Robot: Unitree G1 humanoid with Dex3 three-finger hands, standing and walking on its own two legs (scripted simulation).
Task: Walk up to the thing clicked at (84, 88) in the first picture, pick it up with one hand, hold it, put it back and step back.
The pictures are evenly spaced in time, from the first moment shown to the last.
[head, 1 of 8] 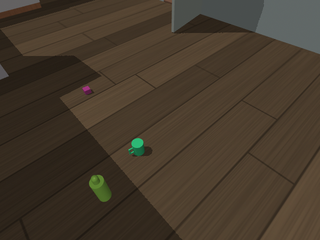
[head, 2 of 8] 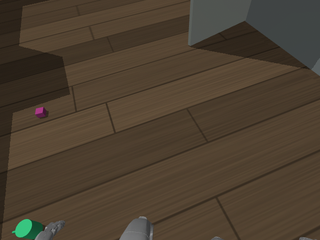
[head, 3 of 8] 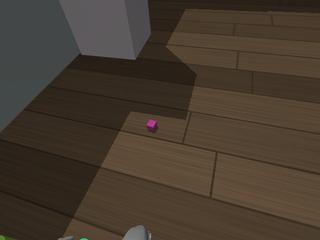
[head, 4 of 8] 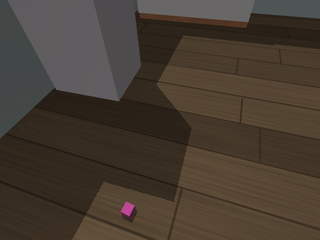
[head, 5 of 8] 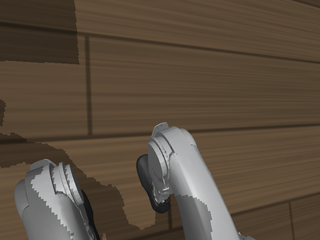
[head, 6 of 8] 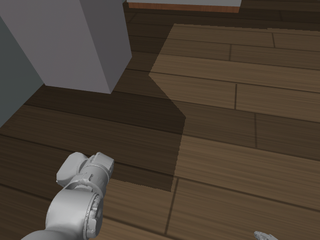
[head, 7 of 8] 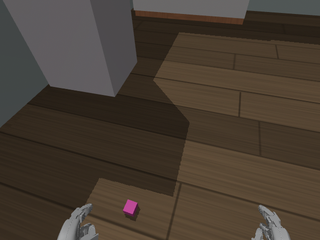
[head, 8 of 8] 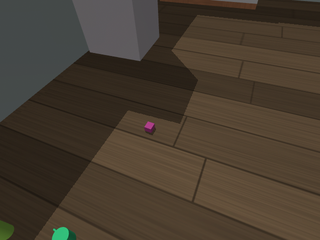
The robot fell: no
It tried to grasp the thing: yes
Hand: left
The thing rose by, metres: 0.68
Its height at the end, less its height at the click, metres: +0.00
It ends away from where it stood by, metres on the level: 0.03
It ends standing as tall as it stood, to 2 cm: yes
